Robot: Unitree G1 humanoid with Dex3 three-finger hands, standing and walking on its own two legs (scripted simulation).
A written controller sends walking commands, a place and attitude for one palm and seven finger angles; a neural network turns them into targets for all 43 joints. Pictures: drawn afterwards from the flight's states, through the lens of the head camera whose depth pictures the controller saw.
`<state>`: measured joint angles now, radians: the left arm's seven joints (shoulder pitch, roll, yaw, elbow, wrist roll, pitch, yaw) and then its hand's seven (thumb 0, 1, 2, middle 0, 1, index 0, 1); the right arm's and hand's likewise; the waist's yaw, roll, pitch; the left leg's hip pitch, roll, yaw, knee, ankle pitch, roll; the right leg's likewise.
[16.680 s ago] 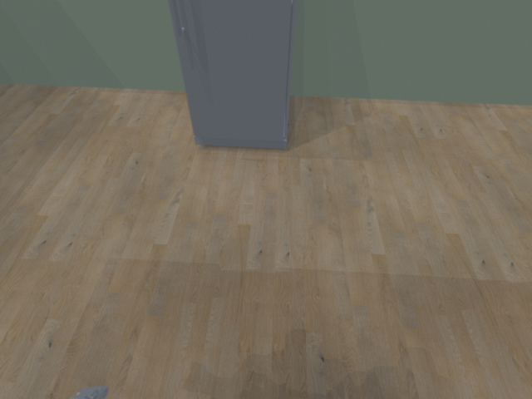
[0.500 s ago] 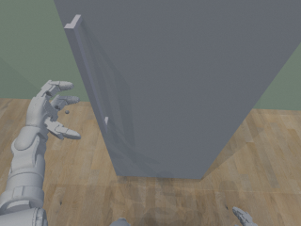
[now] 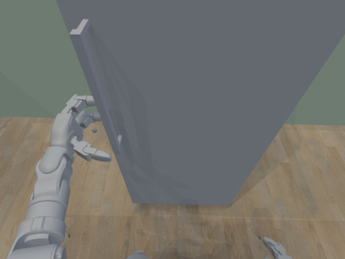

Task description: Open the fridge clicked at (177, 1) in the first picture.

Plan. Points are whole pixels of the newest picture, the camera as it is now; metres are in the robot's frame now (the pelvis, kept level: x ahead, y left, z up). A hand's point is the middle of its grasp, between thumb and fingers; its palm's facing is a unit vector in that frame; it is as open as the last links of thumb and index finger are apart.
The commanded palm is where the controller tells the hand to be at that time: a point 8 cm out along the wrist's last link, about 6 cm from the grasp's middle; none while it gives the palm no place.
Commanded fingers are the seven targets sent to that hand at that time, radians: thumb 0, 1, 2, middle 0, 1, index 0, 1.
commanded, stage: feel for the door with the fingertips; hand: left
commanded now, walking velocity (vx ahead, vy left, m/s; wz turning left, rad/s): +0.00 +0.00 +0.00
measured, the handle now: (105, 103) +0.44 +0.17 +0.13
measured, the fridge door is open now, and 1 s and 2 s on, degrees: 0 0 0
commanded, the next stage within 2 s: slide the fingers in behind the handle in 0.36 s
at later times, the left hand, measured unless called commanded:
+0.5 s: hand (90, 124) +0.39 +0.20 +0.10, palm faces -0.01 -1.00 +0.00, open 13.8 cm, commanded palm +0.37 +0.25 +0.10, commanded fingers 0.00 -0.50 0.30 -0.30 -1.20 -0.30 -1.20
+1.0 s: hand (98, 132) +0.37 +0.18 +0.10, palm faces -0.02 -1.00 -0.01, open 14.0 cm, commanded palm +0.35 +0.23 +0.10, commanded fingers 0.00 -0.50 0.30 -0.30 -1.20 -0.30 -1.20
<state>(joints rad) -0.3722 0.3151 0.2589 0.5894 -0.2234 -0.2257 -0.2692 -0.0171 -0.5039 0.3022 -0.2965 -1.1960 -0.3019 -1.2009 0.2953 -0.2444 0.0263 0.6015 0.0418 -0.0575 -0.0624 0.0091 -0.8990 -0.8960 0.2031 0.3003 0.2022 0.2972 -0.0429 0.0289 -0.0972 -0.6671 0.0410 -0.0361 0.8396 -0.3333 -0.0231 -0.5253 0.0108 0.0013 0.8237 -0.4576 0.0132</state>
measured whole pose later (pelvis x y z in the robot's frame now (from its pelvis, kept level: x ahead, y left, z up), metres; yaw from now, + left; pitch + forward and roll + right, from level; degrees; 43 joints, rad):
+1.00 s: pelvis +0.00 +0.00 +0.00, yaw +0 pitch +9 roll -2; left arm -0.34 0.28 0.22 0.54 -0.21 -0.24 -0.22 -0.02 -0.50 0.30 -0.30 -1.20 -0.30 -1.20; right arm 0.29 -0.24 0.02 0.60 0.04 -0.05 -0.05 0.01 -0.90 -0.90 0.20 0.30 0.20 0.30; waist -0.04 0.03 -0.10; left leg -0.66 0.04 -0.03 0.85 -0.34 -0.02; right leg -0.52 0.01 0.00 0.83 -0.46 0.02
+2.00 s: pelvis +0.00 +0.00 +0.00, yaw +0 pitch +9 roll -1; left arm -0.37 0.25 0.19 0.58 -0.20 -0.24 -0.18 -0.02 -0.50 0.30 -0.30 -1.20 -0.30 -1.20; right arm 0.28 -0.24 0.01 0.61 0.04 -0.03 -0.05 0.01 -0.90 -0.90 0.20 0.30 0.20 0.30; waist -0.04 0.03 -0.10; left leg -0.66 0.04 -0.04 0.84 -0.34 -0.03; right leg -0.51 0.01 0.00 0.82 -0.46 0.01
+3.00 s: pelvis +0.00 +0.00 +0.00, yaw +0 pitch +8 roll -1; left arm -0.32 0.24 0.18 0.52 -0.20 -0.23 -0.15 0.00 0.54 0.75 -0.38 -1.33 -0.36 -1.32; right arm 0.28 -0.24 0.01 0.60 0.03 -0.03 -0.04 0.01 -0.90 -0.90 0.20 0.30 0.20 0.30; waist -0.04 0.04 -0.10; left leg -0.64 0.04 -0.04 0.83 -0.34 -0.03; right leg -0.50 0.01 0.00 0.82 -0.46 0.01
